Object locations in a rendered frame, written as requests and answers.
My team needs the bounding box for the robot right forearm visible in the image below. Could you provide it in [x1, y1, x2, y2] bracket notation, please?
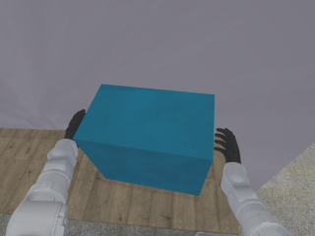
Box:
[220, 161, 292, 236]

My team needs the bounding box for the table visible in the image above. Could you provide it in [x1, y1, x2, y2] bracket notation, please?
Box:
[0, 128, 240, 235]

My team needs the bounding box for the left robot hand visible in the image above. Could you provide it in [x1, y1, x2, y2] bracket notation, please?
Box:
[64, 109, 86, 148]

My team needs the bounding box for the carton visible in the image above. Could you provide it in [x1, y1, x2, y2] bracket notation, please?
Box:
[73, 84, 215, 196]

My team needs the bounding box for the robot left forearm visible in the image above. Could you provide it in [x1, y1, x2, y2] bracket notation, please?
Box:
[5, 139, 79, 236]

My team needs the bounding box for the right robot hand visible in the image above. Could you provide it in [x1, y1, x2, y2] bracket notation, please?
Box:
[214, 128, 241, 164]

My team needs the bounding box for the left robot upper arm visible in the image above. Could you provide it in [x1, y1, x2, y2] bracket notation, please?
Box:
[9, 201, 68, 236]

